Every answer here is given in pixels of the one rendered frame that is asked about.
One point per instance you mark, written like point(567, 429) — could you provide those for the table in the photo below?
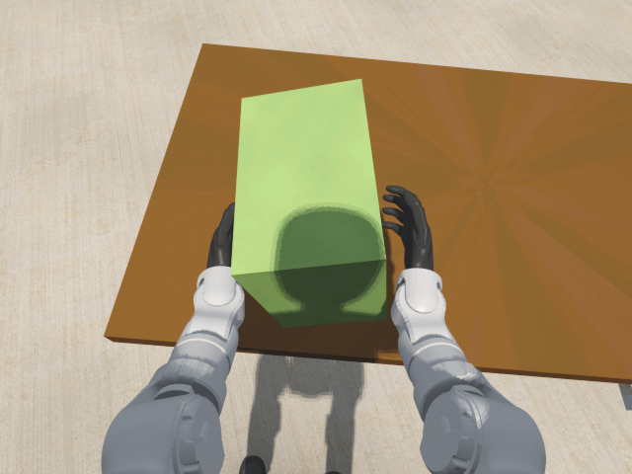
point(526, 182)

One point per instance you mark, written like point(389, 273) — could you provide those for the right robot hand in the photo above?
point(415, 234)

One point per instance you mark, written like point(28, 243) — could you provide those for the right robot upper arm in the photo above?
point(469, 434)

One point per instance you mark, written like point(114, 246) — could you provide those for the left robot hand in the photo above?
point(220, 251)

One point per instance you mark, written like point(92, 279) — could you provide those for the carton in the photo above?
point(307, 238)

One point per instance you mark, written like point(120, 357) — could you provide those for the right robot forearm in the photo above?
point(433, 360)

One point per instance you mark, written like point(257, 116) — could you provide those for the left robot forearm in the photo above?
point(203, 356)

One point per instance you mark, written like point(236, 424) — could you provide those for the left robot upper arm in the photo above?
point(175, 435)

